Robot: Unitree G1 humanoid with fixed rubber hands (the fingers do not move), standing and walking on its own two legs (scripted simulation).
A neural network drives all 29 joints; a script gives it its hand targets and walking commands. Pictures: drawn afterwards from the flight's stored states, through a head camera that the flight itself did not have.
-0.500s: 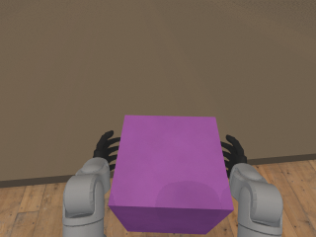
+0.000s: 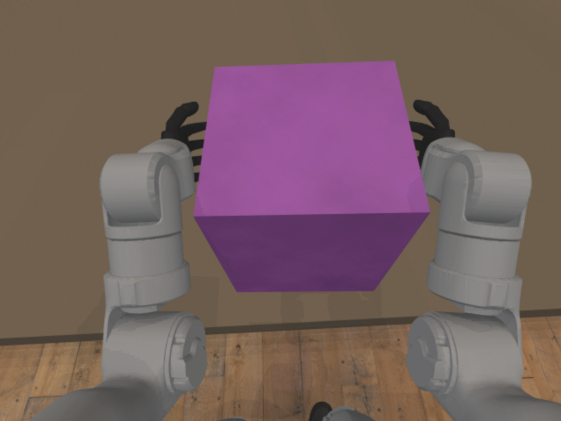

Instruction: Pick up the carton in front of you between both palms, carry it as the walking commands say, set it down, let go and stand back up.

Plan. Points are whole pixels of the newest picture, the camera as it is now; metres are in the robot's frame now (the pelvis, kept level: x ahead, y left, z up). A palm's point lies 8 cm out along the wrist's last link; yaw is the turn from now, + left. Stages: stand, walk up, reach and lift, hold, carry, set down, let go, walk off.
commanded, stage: carry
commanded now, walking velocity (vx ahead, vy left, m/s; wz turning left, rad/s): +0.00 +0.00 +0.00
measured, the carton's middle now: (304, 193) +0.40 -0.01 +0.08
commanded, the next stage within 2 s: none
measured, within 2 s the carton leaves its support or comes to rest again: neither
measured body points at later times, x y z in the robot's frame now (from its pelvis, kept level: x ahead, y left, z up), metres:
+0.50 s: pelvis +0.10 +0.02 +0.02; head +0.18 +0.03 +0.46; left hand +0.50 +0.17 +0.11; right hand +0.50 -0.13 +0.12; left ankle +0.05 +0.12 -0.70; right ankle +0.06 -0.07 -0.72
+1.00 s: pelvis +0.12 +0.03 +0.00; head +0.14 +0.04 +0.45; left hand +0.50 +0.17 +0.12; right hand +0.49 -0.13 +0.12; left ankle +0.11 +0.13 -0.73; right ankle +0.06 -0.08 -0.73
